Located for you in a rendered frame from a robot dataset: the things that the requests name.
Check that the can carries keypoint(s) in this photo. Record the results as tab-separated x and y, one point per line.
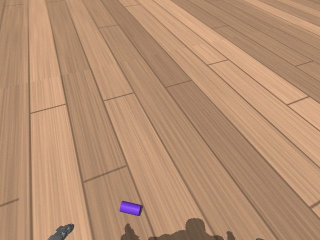
130	208

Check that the left robot hand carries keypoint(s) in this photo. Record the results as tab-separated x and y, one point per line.
62	232

